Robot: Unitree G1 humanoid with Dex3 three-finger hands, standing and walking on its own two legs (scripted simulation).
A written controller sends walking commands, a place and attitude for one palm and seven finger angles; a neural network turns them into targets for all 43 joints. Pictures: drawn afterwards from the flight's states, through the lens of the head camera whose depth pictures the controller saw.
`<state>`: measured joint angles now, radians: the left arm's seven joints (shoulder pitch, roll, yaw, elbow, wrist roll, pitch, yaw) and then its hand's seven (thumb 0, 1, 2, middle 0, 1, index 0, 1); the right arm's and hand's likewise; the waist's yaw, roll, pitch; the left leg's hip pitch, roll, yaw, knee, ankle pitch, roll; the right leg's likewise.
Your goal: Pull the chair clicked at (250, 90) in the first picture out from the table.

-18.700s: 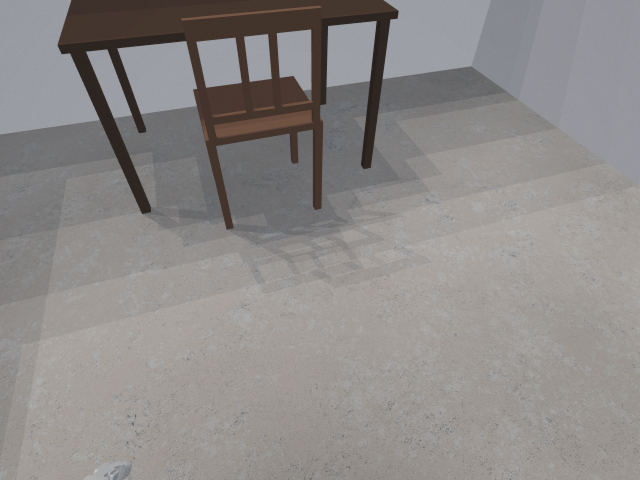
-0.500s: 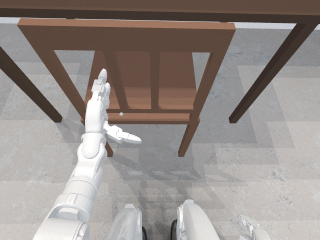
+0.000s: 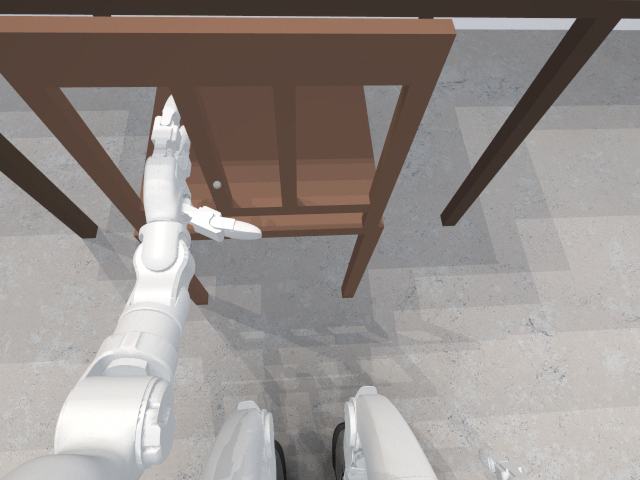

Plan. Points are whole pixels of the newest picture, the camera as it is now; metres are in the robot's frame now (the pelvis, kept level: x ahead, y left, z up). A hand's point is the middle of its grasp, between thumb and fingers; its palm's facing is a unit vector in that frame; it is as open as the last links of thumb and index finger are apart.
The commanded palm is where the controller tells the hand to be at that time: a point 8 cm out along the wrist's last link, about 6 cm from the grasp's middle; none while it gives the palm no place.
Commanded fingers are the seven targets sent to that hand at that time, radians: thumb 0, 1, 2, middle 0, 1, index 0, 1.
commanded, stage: push the fingers through the gap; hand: left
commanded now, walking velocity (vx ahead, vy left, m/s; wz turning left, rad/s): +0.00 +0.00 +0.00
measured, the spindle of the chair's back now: (208, 155) +0.52 +0.12 +0.02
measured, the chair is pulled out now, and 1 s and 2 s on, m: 0.00 0.00 0.02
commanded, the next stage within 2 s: hook a spindle and tug to test in 0.58 s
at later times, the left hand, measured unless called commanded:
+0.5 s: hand (215, 175) +0.49 +0.10 +0.02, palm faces +0.00 -1.00 -0.02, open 16.9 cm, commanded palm +0.46 +0.15 +0.02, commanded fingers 0.00 -0.50 0.30 -0.06 -0.08 -0.06 -0.08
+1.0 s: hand (227, 172) +0.49 +0.09 +0.03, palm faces +0.03 -1.00 -0.04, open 15.9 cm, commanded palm +0.46 +0.13 +0.02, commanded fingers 0.00 -0.39 0.35 -0.36 -1.01 -0.36 -1.01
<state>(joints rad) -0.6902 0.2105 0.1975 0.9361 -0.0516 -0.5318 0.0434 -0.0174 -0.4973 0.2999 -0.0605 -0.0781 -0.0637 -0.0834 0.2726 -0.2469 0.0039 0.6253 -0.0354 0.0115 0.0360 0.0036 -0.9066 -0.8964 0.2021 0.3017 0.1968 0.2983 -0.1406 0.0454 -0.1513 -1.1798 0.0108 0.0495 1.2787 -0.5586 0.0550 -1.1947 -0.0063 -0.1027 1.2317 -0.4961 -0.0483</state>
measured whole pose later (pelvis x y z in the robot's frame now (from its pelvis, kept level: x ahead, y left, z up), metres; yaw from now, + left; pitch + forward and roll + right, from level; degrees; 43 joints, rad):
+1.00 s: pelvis +0.00 +0.00 +0.00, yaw +0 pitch +27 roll -2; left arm -0.77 0.20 0.21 1.02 0.00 -0.56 0.11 -0.02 -0.50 0.30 -0.20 -0.51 -0.18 -0.52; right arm 0.30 -0.24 0.00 0.62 -0.05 0.07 0.07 0.00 -0.91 -0.90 0.20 0.30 0.20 0.30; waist -0.16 0.05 -0.15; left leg -1.19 0.01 0.05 1.28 -0.56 0.06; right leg -1.21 0.00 -0.10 1.23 -0.50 -0.04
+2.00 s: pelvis +0.03 +0.01 +0.02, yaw -1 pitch +27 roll -2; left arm -0.52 0.16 0.14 0.74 -0.07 -0.50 0.06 0.01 0.71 0.75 -0.39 -1.40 -0.38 -1.42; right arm 0.30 -0.23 -0.01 0.58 -0.03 0.07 0.08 0.00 -0.91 -0.90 0.20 0.30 0.20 0.30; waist -0.13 0.04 -0.17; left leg -1.10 0.02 0.06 1.21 -0.59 0.06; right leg -1.12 0.01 -0.08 1.16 -0.51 -0.03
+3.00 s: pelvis +0.01 +0.01 +0.11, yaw -3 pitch +8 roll +0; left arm -0.49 0.15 0.04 0.97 -0.07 -0.23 0.07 0.09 0.68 0.75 -0.28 -1.12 -0.50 -1.45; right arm 0.25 -0.20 0.01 0.67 0.04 0.11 -0.09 0.00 -0.91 -0.90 0.20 0.30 0.20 0.30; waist -0.10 0.04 0.10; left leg -0.42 -0.01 0.12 0.55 -0.28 0.06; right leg -0.47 0.02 -0.01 0.53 -0.21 -0.02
